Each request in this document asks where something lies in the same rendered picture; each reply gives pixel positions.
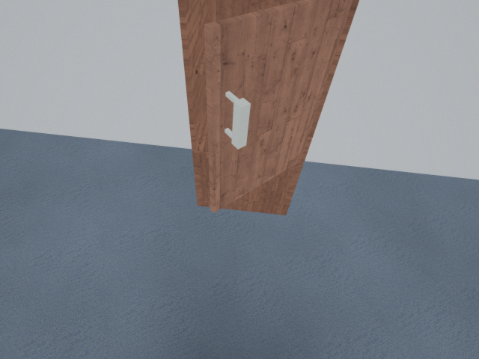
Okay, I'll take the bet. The handle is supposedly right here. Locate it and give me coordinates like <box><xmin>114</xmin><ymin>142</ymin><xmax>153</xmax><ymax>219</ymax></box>
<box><xmin>225</xmin><ymin>91</ymin><xmax>251</xmax><ymax>149</ymax></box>

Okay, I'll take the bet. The cupboard door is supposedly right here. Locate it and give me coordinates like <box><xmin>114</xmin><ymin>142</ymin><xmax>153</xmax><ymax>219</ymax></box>
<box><xmin>204</xmin><ymin>0</ymin><xmax>353</xmax><ymax>213</ymax></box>

